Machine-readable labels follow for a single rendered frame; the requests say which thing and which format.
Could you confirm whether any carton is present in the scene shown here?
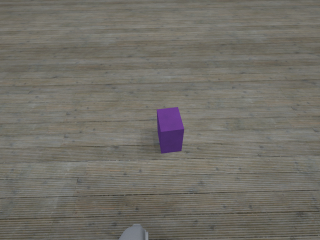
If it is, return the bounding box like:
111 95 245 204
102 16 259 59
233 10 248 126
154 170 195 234
157 107 184 154

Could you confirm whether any left robot thigh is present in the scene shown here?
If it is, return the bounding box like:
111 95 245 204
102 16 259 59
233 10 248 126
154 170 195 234
118 226 149 240

